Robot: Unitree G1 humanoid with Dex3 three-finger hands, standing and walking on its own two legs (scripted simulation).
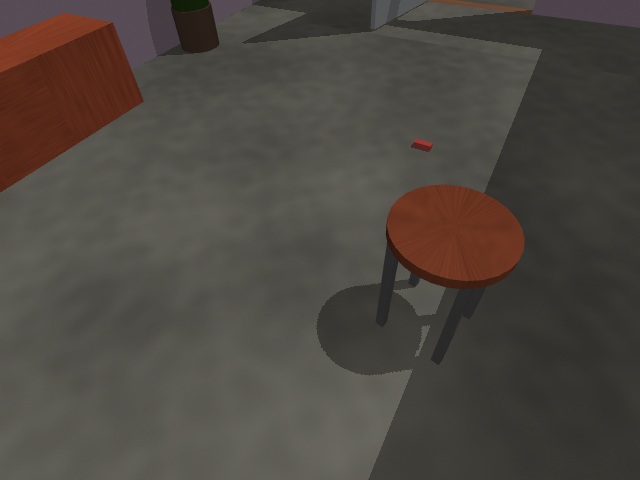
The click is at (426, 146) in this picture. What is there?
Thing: small brick
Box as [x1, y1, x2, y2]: [413, 138, 432, 150]
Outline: 413,143 413,146 426,150 429,150 432,144 430,142 416,138
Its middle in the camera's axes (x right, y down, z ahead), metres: +0.58 -0.51 +2.10
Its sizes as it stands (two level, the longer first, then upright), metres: 0.094 0.038 0.031
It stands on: the floor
